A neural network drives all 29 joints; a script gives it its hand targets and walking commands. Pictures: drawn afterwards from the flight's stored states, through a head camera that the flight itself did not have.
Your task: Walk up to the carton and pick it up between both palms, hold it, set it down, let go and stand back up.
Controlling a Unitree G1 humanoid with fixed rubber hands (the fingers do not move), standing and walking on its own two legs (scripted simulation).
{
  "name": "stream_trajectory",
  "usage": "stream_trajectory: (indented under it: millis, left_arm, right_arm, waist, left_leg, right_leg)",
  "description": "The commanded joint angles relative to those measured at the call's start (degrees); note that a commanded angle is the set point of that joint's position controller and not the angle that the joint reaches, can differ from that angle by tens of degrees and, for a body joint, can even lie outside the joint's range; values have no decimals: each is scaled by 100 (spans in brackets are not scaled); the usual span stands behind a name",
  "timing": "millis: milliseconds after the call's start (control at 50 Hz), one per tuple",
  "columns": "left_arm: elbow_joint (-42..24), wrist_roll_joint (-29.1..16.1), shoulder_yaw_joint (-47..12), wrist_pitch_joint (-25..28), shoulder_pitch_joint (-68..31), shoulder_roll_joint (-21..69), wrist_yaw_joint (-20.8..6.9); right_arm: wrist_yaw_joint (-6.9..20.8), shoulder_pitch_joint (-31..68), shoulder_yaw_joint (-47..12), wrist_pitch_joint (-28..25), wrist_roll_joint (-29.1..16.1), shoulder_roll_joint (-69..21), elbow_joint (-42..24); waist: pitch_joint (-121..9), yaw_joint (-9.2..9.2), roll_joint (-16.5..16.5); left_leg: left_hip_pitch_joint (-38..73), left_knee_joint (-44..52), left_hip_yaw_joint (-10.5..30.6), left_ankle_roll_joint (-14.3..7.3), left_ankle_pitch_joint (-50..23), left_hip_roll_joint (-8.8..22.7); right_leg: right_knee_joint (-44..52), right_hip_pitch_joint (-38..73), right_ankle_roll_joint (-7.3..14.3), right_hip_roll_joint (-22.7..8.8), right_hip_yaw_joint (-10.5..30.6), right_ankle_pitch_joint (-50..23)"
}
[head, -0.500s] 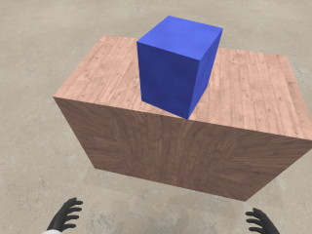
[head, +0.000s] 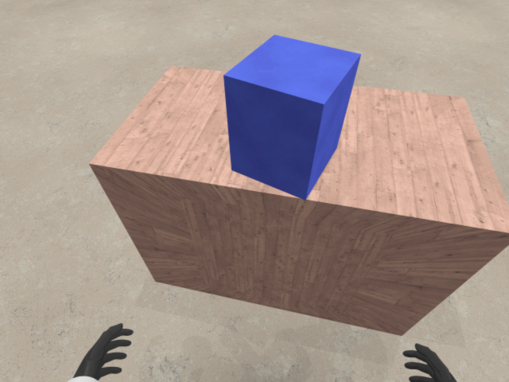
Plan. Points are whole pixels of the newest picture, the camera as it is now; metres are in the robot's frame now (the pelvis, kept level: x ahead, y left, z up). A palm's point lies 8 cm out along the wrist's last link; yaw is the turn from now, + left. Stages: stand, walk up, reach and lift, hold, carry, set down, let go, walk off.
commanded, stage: stand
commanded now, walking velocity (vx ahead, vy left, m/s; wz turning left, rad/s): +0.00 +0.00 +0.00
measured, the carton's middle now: (290, 117) +0.65 -0.04 +0.06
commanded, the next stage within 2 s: walk up in 0.76 s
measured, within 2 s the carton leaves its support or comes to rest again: neither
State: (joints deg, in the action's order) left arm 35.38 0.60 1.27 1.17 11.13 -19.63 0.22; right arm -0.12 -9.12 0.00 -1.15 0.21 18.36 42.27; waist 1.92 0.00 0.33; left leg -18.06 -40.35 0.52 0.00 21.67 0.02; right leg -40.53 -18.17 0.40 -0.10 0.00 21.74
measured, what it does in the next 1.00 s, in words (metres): stands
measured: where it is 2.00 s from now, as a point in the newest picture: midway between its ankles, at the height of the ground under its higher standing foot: outside the picture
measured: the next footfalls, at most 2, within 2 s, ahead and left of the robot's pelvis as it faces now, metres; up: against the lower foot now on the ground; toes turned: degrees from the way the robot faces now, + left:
right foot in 1.60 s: +0.20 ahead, -0.08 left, +0.00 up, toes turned -6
left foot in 1.88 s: +0.30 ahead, +0.22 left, +0.00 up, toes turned -13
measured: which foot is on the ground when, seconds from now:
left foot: down 0.00-1.00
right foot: down 0.00-1.00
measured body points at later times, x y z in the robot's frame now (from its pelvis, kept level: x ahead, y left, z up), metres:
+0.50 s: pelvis +0.00 +0.00 +0.00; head +0.01 +0.00 +0.45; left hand +0.15 +0.29 -0.09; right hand +0.14 -0.28 -0.10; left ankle +0.00 +0.12 -0.72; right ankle +0.00 -0.12 -0.72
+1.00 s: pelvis +0.00 +0.00 +0.00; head +0.01 +0.00 +0.45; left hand +0.13 +0.30 -0.09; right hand +0.13 -0.29 -0.11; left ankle +0.00 +0.12 -0.72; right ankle +0.00 -0.12 -0.72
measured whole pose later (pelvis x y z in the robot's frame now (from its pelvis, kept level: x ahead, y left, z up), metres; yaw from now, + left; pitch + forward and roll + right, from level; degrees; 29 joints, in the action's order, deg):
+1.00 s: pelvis +0.00 +0.00 +0.00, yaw +0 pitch -1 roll +0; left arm 42.6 0.6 1.4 1.9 12.1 -20.7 -0.1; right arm 0.8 -8.1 0.0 -1.3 0.2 19.9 48.7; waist 1.4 0.0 0.2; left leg -18.0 -40.9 0.4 -0.3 22.9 0.0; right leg -40.5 -17.9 1.1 -0.1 0.0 22.0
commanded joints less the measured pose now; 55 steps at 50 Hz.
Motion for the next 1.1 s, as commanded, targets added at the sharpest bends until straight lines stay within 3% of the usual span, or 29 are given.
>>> stream_trajectory:
  millis: [0, 20, 60, 100, 160, 200, 220, 280, 360, 400, 500, 540, 580, 600, 640, 700, 720, 740, 780, 820, 880, 920, 940, 960, 980, 1000, 1020, 1060, 1080]
  left_arm:
    - [-63, 34, 369, 263, -123, -1200, 16]
    - [-61, 9, 390, 257, -275, -1230, 11]
    - [-38, 65, 389, 228, -322, -1239, 18]
    - [-21, -1, 366, 236, -255, -1193, 14]
    - [32, 54, 369, 258, -289, -1196, 15]
    - [100, 10, 351, 235, -243, -1097, 11]
    - [134, -17, 363, 220, -371, -1211, 8]
    - [216, 65, 348, 214, -361, -1254, 25]
    - [257, -18, 372, 221, -289, -1185, 40]
    - [277, 45, 361, 183, -356, -1254, 36]
    - [373, -19, 319, 229, -272, -1200, 20]
    - [433, 3, 355, 182, -245, -1304, 38]
    - [441, 6, 354, 185, -292, -1226, 42]
    - [495, 19, 308, 193, -279, -1259, 38]
    - [481, -66, 295, 206, -302, -1073, 26]
    - [563, 25, 287, 215, -360, -1158, 19]
    - [514, 35, 301, 224, -350, -1275, 31]
    - [549, -19, 309, 208, -310, -1302, 25]
    - [572, 40, 328, 224, -444, -1352, 21]
    - [617, -27, 297, 225, -240, -1232, 34]
    - [691, -13, 333, 217, -230, -1247, 43]
    - [708, -30, 287, 185, -291, -1173, 57]
    - [650, -24, 559, 298, 650, -1701, -17]
    - [778, 29, 659, 343, 1010, -1916, -37]
    - [848, 99, 760, 363, 1248, -2137, -39]
    - [749, 117, 785, 399, 1300, -2163, -19]
    - [709, 69, 836, 442, 1180, -2251, 9]
    - [547, 116, 781, 479, 753, -2105, -19]
    - [513, 115, 785, 504, 764, -2086, -50]
  right_arm:
    - [13, 356, 443, -212, 104, 1324, -289]
    - [11, 389, 410, -203, 100, 1221, -315]
    - [12, 467, 411, -216, 143, 1321, -254]
    - [18, 425, 425, -221, 134, 1328, -202]
    - [9, 411, 377, -198, 130, 1254, -142]
    - [28, 251, 411, -221, 130, 1386, -104]
    - [17, 435, 416, -231, 85, 1324, -158]
    - [-2, 441, 421, -181, 83, 1315, -59]
    - [12, 329, 410, -197, 113, 1329, -34]
    - [8, 516, 354, -207, 67, 1251, 7]
    - [-10, 533, 365, -218, 64, 1382, 80]
    - [-26, 431, 356, -206, 56, 1345, 187]
    - [-1, 416, 353, -211, 67, 1444, 175]
    - [-19, 393, 343, -217, 64, 1335, 305]
    - [-16, 497, 358, -230, 89, 1502, 259]
    - [-3, 524, 324, -219, 77, 1299, 295]
    - [14, 498, 310, -185, 37, 1247, 359]
    - [2, 411, 336, -189, 44, 1393, 344]
    - [1, 467, 321, -186, 65, 1270, 362]
    - [-2, 576, 341, -183, 101, 1381, 405]
    - [-30, 517, 362, -184, 115, 1441, 415]
    - [-14, 504, 341, -190, 66, 1393, 478]
    - [134, 406, 628, -221, 264, 1704, 32]
    - [202, 655, 592, -188, 261, 1608, -63]
    - [258, 1000, 581, -161, 304, 1498, -256]
    - [308, 1166, 573, -129, 330, 1570, -347]
    - [353, 1035, 614, -156, 322, 1624, -366]
    - [426, 654, 680, -232, 314, 1746, -366]
    - [481, 530, 687, -227, 308, 1746, -387]
  waist:
    - [-574, 52, -177]
    - [-494, 66, -197]
    - [-295, -33, 3]
    - [-442, -1, -126]
    - [-415, -5, 108]
    - [-535, 10, -209]
    - [-486, -2, 27]
    - [-248, 16, 120]
    - [-641, -64, -214]
    - [-506, -22, -18]
    - [-400, 17, -249]
    - [-371, -6, 51]
    - [-303, -1, -178]
    - [-358, 18, 102]
    - [-570, -127, -50]
    - [-322, 80, -105]
    - [-332, -10, 131]
    - [-478, 16, -40]
    - [-401, 88, 219]
    - [-456, -78, -174]
    - [-509, -47, -3]
    - [-345, -30, -177]
    - [-752, -64, 71]
    - [-475, -276, 463]
    - [101, -402, 1003]
    - [611, -545, 572]
    - [874, -398, 415]
    - [674, -146, 270]
    - [452, -133, 335]
  left_leg:
    - [290, 646, 439, -363, -1318, 500]
    - [170, 754, 471, -368, -1067, 424]
    - [19, 760, 516, -359, -1094, 439]
    - [261, 746, 519, -377, -1350, 485]
    - [187, 676, 443, -391, -1277, 453]
    - [276, 743, 456, -390, -1513, 451]
    - [243, 774, 526, -393, -1647, 512]
    - [300, 708, 490, -403, -1416, 492]
    - [313, 743, 514, -390, -1612, 514]
    - [294, 838, 460, -365, -1421, 514]
    - [415, 842, 530, -368, -1704, 529]
    - [390, 939, 636, -379, -1669, 587]
    - [315, 869, 479, -340, -1575, 518]
    - [374, 981, 570, -337, -1566, 514]
    - [457, 924, 528, -388, -1684, 544]
    - [347, 950, 601, -394, -1505, 575]
    - [330, 930, 465, -309, -1439, 442]
    - [412, 856, 552, -349, -1374, 481]
    - [453, 886, 439, -342, -1550, 468]
    - [376, 854, 566, -407, -1796, 501]
    - [496, 895, 428, -332, -1743, 490]
    - [448, 886, 595, -418, -1866, 577]
    - [130, 347, 275, -566, 362, 310]
    - [-921, -132, 144, -523, 1255, 101]
    - [-2091, -920, -136, -388, 1335, -56]
    - [-2701, -1349, 258, -285, 1258, 194]
    - [-2821, -1475, 399, -252, 933, 393]
    - [-1952, -1101, 352, -210, 725, 449]
    - [-1539, -957, 196, -216, 827, 406]
  right_leg:
    - [835, 119, 387, -523, 604, -1292]
    - [849, 36, 389, -526, 595, -875]
    - [858, 86, 436, -560, 573, -1097]
    - [756, 7, 406, -503, 584, -1184]
    - [817, 44, 340, -498, 563, -1328]
    - [757, 308, 350, -487, 511, -1450]
    - [715, 126, 378, -478, 455, -1501]
    - [965, 35, 439, -550, 650, -1334]
    - [717, 309, 369, -514, 574, -1519]
    - [885, 221, 408, -517, 613, -1233]
    - [958, 123, 440, -628, 678, -1555]
    - [920, 211, 402, -534, 569, -1524]
    - [961, 175, 391, -552, 625, -1408]
    - [931, 192, 396, -546, 606, -1352]
    - [923, 318, 390, -554, 604, -1599]
    - [1026, 204, 407, -563, 663, -1443]
    - [1136, 278, 414, -602, 672, -1614]
    - [1091, 228, 457, -637, 767, -1494]
    - [1055, 151, 356, -566, 603, -1488]
    - [967, 237, 376, -560, 687, -1685]
    - [879, 285, 362, -522, 636, -1709]
    - [1001, 226, 413, -583, 711, -1824]
    - [1054, 696, 707, -673, 1393, 152]
    - [1658, 1078, 1041, -1105, 2378, 1491]
    - [2440, 1397, 1418, -1720, 3435, 2422]
    - [2812, 1372, 1678, -2020, 4046, 2743]
    - [2909, 1084, 1676, -2162, 4048, 2755]
    - [2724, 532, 1492, -1845, 3298, 1997]
    - [2554, 488, 1410, -1661, 2905, 1332]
